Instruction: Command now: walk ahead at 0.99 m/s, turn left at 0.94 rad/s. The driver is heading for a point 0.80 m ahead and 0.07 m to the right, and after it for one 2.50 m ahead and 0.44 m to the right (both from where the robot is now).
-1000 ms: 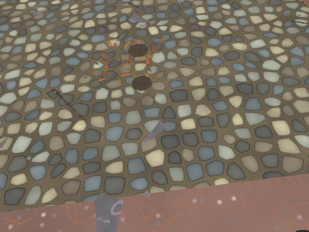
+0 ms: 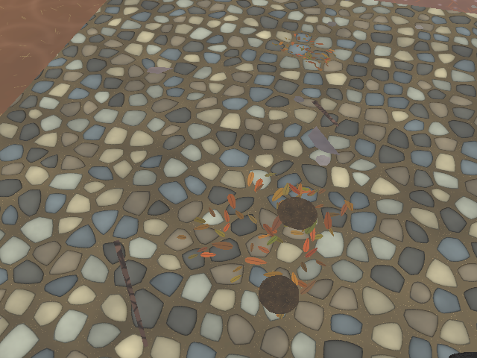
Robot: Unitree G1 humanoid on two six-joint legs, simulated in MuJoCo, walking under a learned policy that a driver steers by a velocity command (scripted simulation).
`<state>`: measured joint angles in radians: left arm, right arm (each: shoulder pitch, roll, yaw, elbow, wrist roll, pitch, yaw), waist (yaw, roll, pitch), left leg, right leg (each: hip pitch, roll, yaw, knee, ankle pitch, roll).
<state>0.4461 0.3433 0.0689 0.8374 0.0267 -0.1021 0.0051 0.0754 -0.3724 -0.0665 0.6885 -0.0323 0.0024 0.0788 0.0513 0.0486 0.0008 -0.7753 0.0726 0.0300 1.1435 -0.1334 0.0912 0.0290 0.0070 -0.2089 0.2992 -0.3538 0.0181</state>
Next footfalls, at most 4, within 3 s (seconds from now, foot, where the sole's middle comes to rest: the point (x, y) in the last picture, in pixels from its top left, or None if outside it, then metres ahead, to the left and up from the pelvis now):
0.18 left None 0.36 0.07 -0.77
0.58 right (252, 276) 0.73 0.03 -0.77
1.06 left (198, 250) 0.82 0.20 -0.77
1.50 right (266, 304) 0.65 -0.01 -0.77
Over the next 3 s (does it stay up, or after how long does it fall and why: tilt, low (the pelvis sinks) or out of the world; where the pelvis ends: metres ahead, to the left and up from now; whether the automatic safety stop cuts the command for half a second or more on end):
stays up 1.58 0.12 -0.01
